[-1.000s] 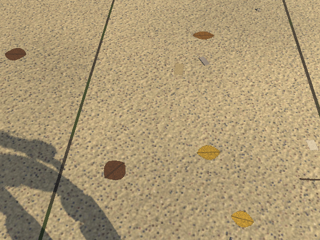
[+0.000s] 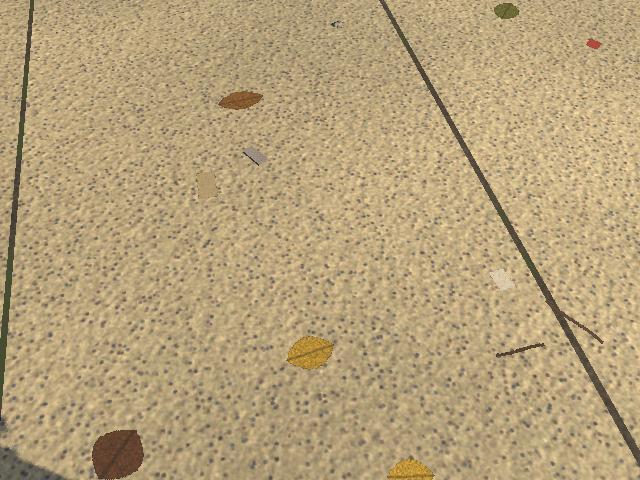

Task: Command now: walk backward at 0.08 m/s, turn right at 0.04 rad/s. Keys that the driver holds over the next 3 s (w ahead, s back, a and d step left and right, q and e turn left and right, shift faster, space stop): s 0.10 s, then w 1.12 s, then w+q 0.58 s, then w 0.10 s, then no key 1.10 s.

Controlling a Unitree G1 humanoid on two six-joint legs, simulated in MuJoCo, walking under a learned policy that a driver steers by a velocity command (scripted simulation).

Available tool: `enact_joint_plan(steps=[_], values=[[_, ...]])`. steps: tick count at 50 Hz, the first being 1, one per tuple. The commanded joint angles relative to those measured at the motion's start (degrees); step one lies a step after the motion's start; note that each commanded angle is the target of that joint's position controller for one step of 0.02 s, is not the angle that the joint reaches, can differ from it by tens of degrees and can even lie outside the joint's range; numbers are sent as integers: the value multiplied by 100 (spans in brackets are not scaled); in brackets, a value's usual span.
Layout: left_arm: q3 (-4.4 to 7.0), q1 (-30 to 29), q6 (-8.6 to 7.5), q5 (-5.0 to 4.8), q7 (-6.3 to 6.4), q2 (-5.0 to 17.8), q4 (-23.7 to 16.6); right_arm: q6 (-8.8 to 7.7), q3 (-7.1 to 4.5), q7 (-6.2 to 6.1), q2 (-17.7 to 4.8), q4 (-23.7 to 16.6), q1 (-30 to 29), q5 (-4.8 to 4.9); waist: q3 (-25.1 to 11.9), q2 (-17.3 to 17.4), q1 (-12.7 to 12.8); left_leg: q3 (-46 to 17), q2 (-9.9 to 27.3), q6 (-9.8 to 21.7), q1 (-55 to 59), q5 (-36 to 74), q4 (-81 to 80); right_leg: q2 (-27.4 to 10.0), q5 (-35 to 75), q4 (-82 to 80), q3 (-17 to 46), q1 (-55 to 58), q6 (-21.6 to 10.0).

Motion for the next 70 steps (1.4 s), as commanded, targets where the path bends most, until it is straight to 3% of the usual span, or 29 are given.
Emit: enact_joint_plan(steps=[1, 6, 7, 8, 9, 10, 12, 13, 16, 20, 24, 27, 28, 29, 30, 31, 32, 35, 42, 48, 50, 52, 53, 54, 55, 56, 58, 62, 70], values=[[118, 212, 9, -9, 32, 474, -243, 127, -292, -127, -1300, -259, -102, 46, -835, 898, -14, -905, 1556, 1088, 868, 5755, -15, 78, 66, 21, -227, 69, -58], [108, 345, -36, 17, -45, 387, -68, 369, -259, -310, -1110, -304, -340, 109, -832, 791, 193, -974, 1514, 858, 460, 3836, 169, 63, 1055, -1345, -368, 864, -354], [119, 361, -39, 76, -81, 423, -37, 348, -188, -274, -859, -217, -172, 117, -883, 518, 251, -828, 1206, 496, 49, 1882, 161, -100, 1959, -2116, -97, 1540, -533], [139, 366, -29, 176, -64, 665, -38, 281, -46, -179, -400, -166, 117, -78, -1059, -531, -2, -239, 546, -3, -575, -205, 864, -968, 2570, -2530, 1035, 2238, -784], [80, 179, -71, 213, -92, 710, -25, 258, -54, -135, -368, -180, 257, -109, -920, -1081, -189, -152, 160, -219, -744, -1542, 800, -1528, 1590, -2527, 1631, 1694, -1485], [159, 118, -143, 162, -120, 830, -23, 216, -136, -108, -748, -262, -205, -41, -690, -961, 72, -72, 108, -290, -763, -1497, 1215, -1440, -259, -2899, 1914, 1372, -1727], [279, 448, -279, 166, -81, 1180, 127, 120, -286, -82, -1105, -355, -679, 125, -162, -954, 388, -129, 113, -223, -1748, -1802, 2431, -1535, -1569, -3449, 2398, 1497, -1811], [266, 497, -369, 126, -60, 1120, 171, 87, -349, -74, -1204, -321, -566, 151, -62, -919, 333, -324, 281, -180, -2137, -1781, 2910, -1624, -1519, -3497, 2498, 1653, -1827], [199, 498, -507, 9, -27, 774, 222, -103, -354, 2, -940, -175, -432, 176, -105, -511, 241, -313, 492, -69, -2340, -1062, 2702, -1326, -872, -3574, 1868, 1946, -1570], [270, 516, -531, -10, -52, 886, 290, -251, -264, 68, -649, -150, -570, 122, -245, -552, 268, -11, 401, -179, -1573, -543, 1533, -1045, -189, -3604, 1163, 1615, -1556], [327, 478, -495, -92, -127, 1013, 347, -257, -247, 94, -784, -68, -316, 153, -185, -630, 105, 243, 260, -130, -565, -57, 636, -1075, -436, -3450, 972, 853, -1574], [213, 348, -469, -73, -154, 677, 341, -249, -327, 59, -927, 335, 754, 179, -337, -411, -399, 250, 143, 15, 907, 14, 199, -784, -746, -2609, 696, -76, -1304], [93, 208, -487, -10, -175, 297, 271, -275, -403, 18, -1201, 460, 1335, 180, -391, 232, -626, -806, 854, 245, 1541, -631, -390, -361, -441, -1261, 187, -705, -1008], [11, 47, -575, 47, -170, -30, -1, -278, -510, 3, -1790, 470, 1762, 119, -526, 1671, -656, -2915, 2049, 842, 2163, -1919, -1260, 227, -700, 757, -548, -1974, -628], [95, -21, -662, -101, -143, 355, -126, -382, -480, 78, -1782, 483, 1739, 9, -421, 1559, -615, -4258, 2560, 1480, 1852, -3184, -1764, 194, -1036, 1888, 12, -2611, -695], [158, 3, -706, -195, -162, 648, -114, -461, -367, 103, -1410, 316, 1255, 31, 12, 1167, -389, -3890, 2388, 1367, 1633, -3274, -1787, -172, -482, 2282, 218, -3013, -796], [185, 86, -728, -166, -181, 735, -28, -507, -292, 128, -1132, 208, 970, 32, 118, 1036, -249, -3220, 2067, 1109, 1456, -2613, -1758, -347, 74, 2294, 159, -2960, -838], [197, -73, -712, -9, -185, 563, 11, -495, -200, 139, -881, 131, 889, 9, 42, 771, -127, -1885, 1511, 738, 1053, -588, -1845, -597, 1138, 1583, 33, -2388, -715], [28, -1178, -656, -23, -299, 92, -347, -423, -192, -38, -1017, 247, 1587, 37, 113, 626, -399, -689, 1184, 743, 883, 1468, -1973, -319, 2596, -492, -398, -1798, -405], [-40, -1957, -720, -80, -538, 170, -664, -291, -233, -66, -1059, 381, 2086, 107, 382, 619, -464, -563, 1581, 740, 1675, 2068, -1648, -145, 2406, -1365, -440, -1679, -685], [31, -1685, -734, -68, -566, 383, -635, -247, -289, -80, -1193, 333, 1984, 106, 107, 746, -183, -492, 1659, 638, 1918, 3480, -1153, 51, 2023, -1465, -545, -1059, -866], [254, -244, -713, -69, -495, 802, -232, -167, -303, -89, -1226, 260, 1832, 71, -850, 861, 607, -215, 1386, 431, 1678, 5239, 502, 385, 1959, -1507, -797, 932, -1188], [354, 881, -689, -5, -424, 1096, 43, -161, -233, -94, -1083, 123, 1812, 0, -1659, 587, 1025, -143, 1161, 278, 356, 3954, 2091, -381, 2022, -1151, 37, 2919, -1507], [442, 1408, -664, 81, -420, 1562, 219, -283, -7, -23, -260, 15, 2548, 9, -2669, -976, 622, -118, 22, -113, -1968, 28, 4396, -1937, 639, -1631, 2978, 5004, -2471], [286, 1402, -645, 56, -423, 1073, 234, -462, -80, 23, -616, 95, 2292, 143, -2794, -1007, 784, -975, -82, -19, -2589, -1838, 5162, -2096, 133, -2500, 4104, 4874, -2485], [198, 829, -660, 10, -413, 826, 202, -551, -211, 45, -1029, -153, 1647, 298, -1672, -815, 683, -863, 269, 63, -3110, -1544, 5389, -1863, 265, -2628, 3120, 4023, -2157], [102, 34, -716, 66, -434, 520, 87, -571, -250, -29, -975, -251, 1156, 225, -695, -42, 289, -603, 779, 69, -2715, -602, 4744, -1401, 1361, -2966, 1733, 2174, -1871], [72, -113, -825, 104, -455, 429, 247, -277, -244, -64, -555, -255, 1392, 137, -381, -256, -167, -581, 1083, -64, -2054, -122, 3958, -1079, 1924, -3575, 745, 963, -1864], [129, 457, -831, 122, -216, 790, 545, -291, -181, 87, -508, -842, -123, 119, 43, -42, 285, -340, 801, -122, -2429, 2174, 1473, -936, 2291, -3899, -578, 1324, -1512]])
